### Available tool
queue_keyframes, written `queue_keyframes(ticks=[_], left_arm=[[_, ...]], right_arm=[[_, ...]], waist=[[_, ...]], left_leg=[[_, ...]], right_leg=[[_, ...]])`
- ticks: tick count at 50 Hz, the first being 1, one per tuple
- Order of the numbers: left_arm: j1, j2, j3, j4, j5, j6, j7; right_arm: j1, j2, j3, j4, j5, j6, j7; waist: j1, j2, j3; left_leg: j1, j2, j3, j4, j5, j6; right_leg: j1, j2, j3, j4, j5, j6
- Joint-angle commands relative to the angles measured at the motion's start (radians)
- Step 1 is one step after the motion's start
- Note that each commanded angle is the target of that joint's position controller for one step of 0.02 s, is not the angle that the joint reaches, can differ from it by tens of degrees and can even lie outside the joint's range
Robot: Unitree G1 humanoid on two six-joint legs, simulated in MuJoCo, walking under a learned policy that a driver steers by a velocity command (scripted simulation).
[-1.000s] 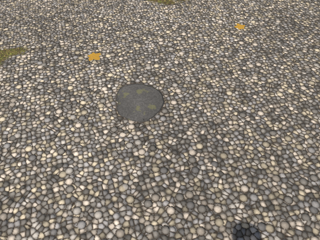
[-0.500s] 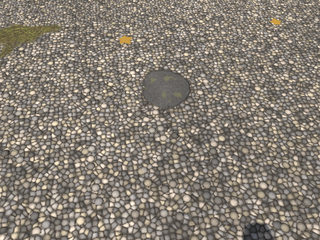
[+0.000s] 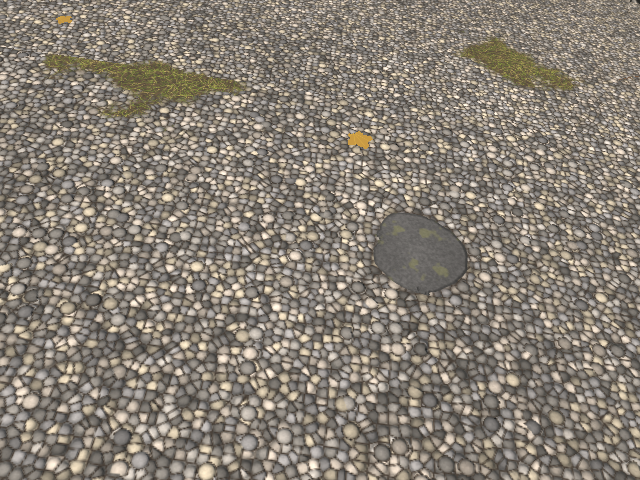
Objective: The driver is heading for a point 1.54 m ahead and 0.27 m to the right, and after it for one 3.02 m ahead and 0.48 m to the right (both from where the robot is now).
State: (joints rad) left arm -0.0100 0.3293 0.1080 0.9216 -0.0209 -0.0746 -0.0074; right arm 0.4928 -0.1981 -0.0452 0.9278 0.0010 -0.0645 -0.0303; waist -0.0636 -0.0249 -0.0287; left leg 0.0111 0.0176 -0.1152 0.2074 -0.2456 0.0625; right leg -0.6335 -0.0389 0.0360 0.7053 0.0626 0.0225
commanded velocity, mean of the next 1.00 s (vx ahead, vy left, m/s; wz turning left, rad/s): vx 0.48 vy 0.00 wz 0.01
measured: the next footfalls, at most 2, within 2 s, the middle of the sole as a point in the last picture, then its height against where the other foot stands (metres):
right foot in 0.24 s outside the picture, level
left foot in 0.72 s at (227, 437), level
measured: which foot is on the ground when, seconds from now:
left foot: down 0.00-0.24, up 0.26-0.70, down 0.72-1.00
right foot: up 0.00-0.22, down 0.24-0.72, up 0.74-1.00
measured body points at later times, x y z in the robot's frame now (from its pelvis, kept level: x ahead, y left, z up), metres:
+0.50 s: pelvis +0.29 -0.06 -0.01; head +0.32 -0.06 +0.44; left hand +0.30 +0.21 -0.15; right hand +0.44 -0.32 -0.12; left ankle +0.38 +0.11 -0.68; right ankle +0.26 -0.15 -0.76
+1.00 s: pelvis +0.60 +0.01 -0.01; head +0.62 +0.02 +0.44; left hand +0.73 +0.28 -0.14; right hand +0.64 -0.26 -0.13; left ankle +0.59 +0.10 -0.76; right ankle +0.68 -0.17 -0.68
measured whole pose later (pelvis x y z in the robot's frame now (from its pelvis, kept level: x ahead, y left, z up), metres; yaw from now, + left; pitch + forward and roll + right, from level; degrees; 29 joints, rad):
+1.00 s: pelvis +0.60 +0.01 -0.01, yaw -4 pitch +0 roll +2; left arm 0.17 0.30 0.07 0.91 -0.03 -0.04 0.00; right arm 0.30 -0.25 -0.07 0.87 -0.02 -0.11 0.01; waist -0.03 -0.05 0.03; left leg -0.11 -0.04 0.15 0.27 -0.17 0.06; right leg -0.67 -0.11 0.08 1.02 -0.16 -0.02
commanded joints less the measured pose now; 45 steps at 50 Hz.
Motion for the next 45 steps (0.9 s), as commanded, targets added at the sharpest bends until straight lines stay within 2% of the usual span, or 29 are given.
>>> queue_keyframes(ticks=[1, 5, 7, 9, 10, 11, 12, 13, 14, 15, 16, 17, 18, 19, 20, 22, 24, 27, 31, 34, 35, 36, 37, 38, 39, 40, 41, 42, 45], left_arm=[[-0.217, 0.017, -0.018, -0.106, -0.004, -0.028, -0.016], [-0.289, 0.011, -0.04, -0.15, -0.007, -0.05, -0.04], [-0.28, 0.017, -0.044, -0.161, -0.01, -0.057, -0.051], [-0.19, 0.051, -0.033, -0.15, -0.009, -0.06, -0.053], [-0.092, 0.081, -0.019, -0.129, -0.006, -0.058, -0.046], [0.084, 0.123, 0.002, -0.085, -0.006, -0.054, -0.035], [0.304, 0.168, 0.014, -0.044, 0.009, -0.048, -0.023], [0.428, 0.238, 0.03, -0.004, 0.017, -0.039, -0.023], [0.422, 0.146, 0.003, 0.013, 0.008, -0.04, -0.028], [0.321, 0.098, -0.011, 0.001, 0.0, -0.038, -0.022], [0.241, 0.066, -0.022, -0.018, 0.005, -0.037, -0.018], [0.192, 0.043, -0.03, -0.026, 0.017, -0.037, -0.021], [0.169, 0.022, -0.039, -0.026, 0.03, -0.04, -0.023], [0.167, 0.016, -0.042, -0.02, 0.031, -0.041, -0.025], [0.173, 0.02, -0.042, -0.013, 0.025, -0.043, -0.024], [0.189, 0.043, -0.039, 0.002, 0.018, -0.047, -0.017], [0.212, 0.064, -0.035, 0.008, 0.014, -0.042, -0.005], [0.268, 0.08, -0.034, 0.015, 0.005, -0.036, 0.003], [0.363, 0.108, -0.027, 0.045, -0.01, -0.018, 0.007], [0.363, 0.129, -0.019, 0.046, -0.006, 0.004, 0.011], [0.344, 0.132, -0.019, 0.041, -0.003, 0.012, 0.012], [0.345, 0.108, -0.03, 0.033, 0.006, 0.018, 0.014], [0.418, 0.026, -0.056, 0.006, 0.021, 0.009, 0.011], [0.504, -0.062, -0.086, 0.023, 0.014, -0.012, 0.002], [0.407, 0.064, -0.054, 0.015, -0.022, -0.027, -0.004], [0.313, 0.094, -0.045, -0.019, -0.039, -0.036, -0.004], [0.271, 0.086, -0.044, -0.024, -0.028, -0.037, 0.002], [0.272, 0.076, -0.037, -0.019, -0.017, -0.026, 0.005], [0.323, 0.013, -0.038, -0.001, -0.019, 0.019, 0.007]], right_arm=[[0.066, -0.173, -0.039, -0.02, 0.001, -0.007, -0.006], [0.105, -0.185, -0.047, -0.003, 0.008, 0.003, -0.002], [0.103, -0.19, -0.05, 0.0, 0.014, 0.01, -0.001], [0.057, -0.211, -0.055, -0.011, 0.013, 0.014, 0.0], [0.036, -0.219, -0.057, -0.017, 0.013, 0.015, -0.001], [0.008, -0.215, -0.054, -0.025, 0.01, 0.015, 0.001], [-0.018, -0.2, -0.044, -0.048, -0.006, 0.01, 0.004], [0.101, -0.047, -0.008, -0.056, -0.007, -0.013, 0.014], [0.056, -0.13, -0.021, -0.044, 0.028, -0.038, 0.014], [-0.054, -0.19, -0.039, -0.075, 0.054, -0.049, 0.017], [-0.122, -0.195, -0.036, -0.089, 0.05, -0.056, 0.017], [-0.157, -0.189, -0.043, -0.092, 0.033, -0.056, 0.013], [-0.147, -0.173, -0.048, -0.092, 0.024, -0.046, 0.013], [-0.128, -0.142, -0.044, -0.09, 0.024, -0.035, 0.014], [-0.123, -0.115, -0.04, -0.093, 0.023, -0.027, 0.014], [-0.178, -0.11, -0.038, -0.122, 0.014, -0.018, 0.013], [-0.263, -0.111, -0.034, -0.155, 0.002, -0.022, 0.017], [-0.411, -0.083, -0.015, -0.195, 0.006, -0.033, 0.034], [-0.523, -0.109, -0.012, -0.245, 0.02, -0.036, 0.057], [-0.486, -0.16, -0.029, -0.254, 0.018, -0.037, 0.068], [-0.384, -0.19, -0.046, -0.229, 0.016, -0.037, 0.067], [-0.218, -0.239, -0.07, -0.182, 0.014, -0.035, 0.06], [-0.076, -0.332, -0.092, -0.159, -0.01, -0.032, 0.053], [-0.032, -0.338, -0.091, -0.143, -0.001, -0.029, 0.059], [-0.052, -0.243, -0.064, -0.149, 0.003, -0.031, 0.058], [-0.142, -0.22, -0.054, -0.162, 0.003, -0.034, 0.052], [-0.213, -0.2, -0.047, -0.171, -0.005, -0.037, 0.049], [-0.26, -0.173, -0.041, -0.172, -0.012, -0.043, 0.051], [-0.295, -0.147, -0.038, -0.152, -0.015, -0.064, 0.054]], waist=[[-0.045, 0.183, 0.146], [-0.08, 0.18, 0.185], [-0.066, 0.188, 0.183], [-0.003, 0.22, 0.128], [0.05, 0.235, 0.053], [0.139, 0.22, -0.06], [0.229, 0.158, -0.22], [0.165, -0.185, -0.4], [0.196, -0.197, -0.378], [0.177, -0.153, -0.182], [0.145, -0.048, -0.086], [0.112, 0.002, -0.023], [0.074, -0.01, 0.0], [0.053, -0.04, 0.006], [0.041, -0.049, 0.022], [0.034, -0.042, 0.066], [0.047, -0.03, 0.082], [0.096, -0.024, 0.096], [0.127, -0.025, 0.109], [0.077, -0.046, 0.065], [0.016, -0.053, 0.002], [-0.057, -0.04, -0.104], [-0.059, 0.112, -0.266], [-0.032, 0.315, -0.408], [-0.061, 0.218, -0.32], [-0.045, 0.173, -0.166], [-0.014, 0.099, -0.092], [0.022, 0.094, -0.043], [0.077, 0.106, -0.001]], left_leg=[[0.062, 0.201, -0.152, -0.095, 0.032, 0.101], [0.121, 0.225, -0.136, -0.043, 0.204, 0.12], [0.129, 0.237, -0.13, -0.012, 0.313, 0.114], [0.102, 0.235, -0.103, 0.056, 0.627, 0.093], [0.095, 0.215, -0.075, 0.158, 0.877, 0.077], [0.031, 0.173, -0.033, 0.331, 0.988, 0.047], [-0.198, 0.135, -0.032, 0.601, 0.743, 0.022], [-0.582, -0.068, 0.002, 1.006, -0.064, -0.053], [-0.688, -0.077, -0.105, 1.148, -0.3, -0.04], [-0.774, -0.012, -0.066, 1.18, -0.249, -0.026], [-0.743, 0.049, -0.018, 1.138, -0.156, -0.016], [-0.7, 0.082, 0.011, 1.082, -0.101, -0.017], [-0.644, 0.111, 0.012, 1.047, -0.07, -0.014], [-0.61, 0.121, 0.018, 1.02, -0.059, -0.015], [-0.605, 0.132, 0.026, 0.985, -0.058, -0.02], [-0.646, 0.146, 0.048, 0.892, -0.008, -0.042], [-0.675, 0.145, 0.072, 0.75, 0.118, -0.061], [-0.585, 0.092, 0.128, 0.481, 0.319, -0.058], [-0.607, 0.064, 0.114, 0.339, 0.328, -0.037], [-0.532, 0.029, 0.126, 0.306, 0.205, 0.003], [-0.395, -0.002, 0.154, 0.29, 0.192, 0.028], [-0.155, 0.0, 0.152, 0.305, 0.211, 0.061], [0.23, 0.234, -0.158, 0.338, 0.187, 0.172], [0.418, 0.399, -0.579, 0.173, 0.001, 0.275], [0.365, 0.369, -0.544, 0.129, -0.07, 0.223], [0.213, 0.344, -0.381, 0.107, 0.011, 0.183], [0.068, 0.31, -0.272, 0.078, 0.108, 0.164], [-0.041, 0.278, -0.18, 0.042, 0.176, 0.148], [-0.167, 0.242, -0.034, -0.052, 0.214, 0.143]], right_leg=[[-0.174, -0.008, -0.019, -0.083, 0.009, 0.008], [-0.177, 0.001, -0.065, -0.169, -0.069, -0.015], [-0.117, 0.015, -0.084, -0.207, -0.105, -0.039], [0.069, 0.059, -0.115, -0.227, -0.129, -0.076], [0.217, 0.095, -0.14, -0.228, -0.128, -0.1], [0.458, 0.091, -0.131, -0.233, -0.077, -0.139], [0.819, -0.074, 0.054, -0.18, -0.114, -0.208], [1.175, -0.355, 0.557, -0.25, -0.302, -0.364], [1.132, -0.366, 0.728, -0.398, -0.381, -0.362], [0.978, -0.33, 0.549, -0.412, -0.367, -0.314], [0.801, -0.286, 0.408, -0.437, -0.275, -0.284], [0.656, -0.249, 0.323, -0.466, -0.191, -0.27], [0.567, -0.211, 0.255, -0.498, -0.143, -0.261], [0.516, -0.199, 0.221, -0.529, -0.127, -0.266], [0.48, -0.193, 0.191, -0.555, -0.11, -0.273], [0.432, -0.186, 0.129, -0.591, -0.038, -0.278], [0.432, -0.162, 0.069, -0.598, 0.031, -0.267], [0.415, -0.107, -0.014, -0.598, 0.038, -0.223], [0.586, -0.181, 0.018, -0.552, 0.021, -0.209], [0.702, -0.219, 0.021, -0.433, 0.223, -0.178], [0.7, -0.194, -0.006, -0.302, 0.37, -0.159], [0.615, -0.143, -0.043, -0.094, 0.388, -0.129], [0.291, -0.046, -0.091, 0.274, 0.095, -0.078], [0.04, 0.095, 0.006, 0.529, -0.626, -0.051], [-0.064, 0.044, 0.1, 0.623, -0.637, -0.07], [-0.108, -0.003, 0.072, 0.619, -0.55, -0.082], [-0.074, -0.048, 0.059, 0.568, -0.463, -0.081], [-0.022, -0.08, 0.063, 0.514, -0.41, -0.077], [0.06, -0.107, 0.069, 0.452, -0.335, -0.064]])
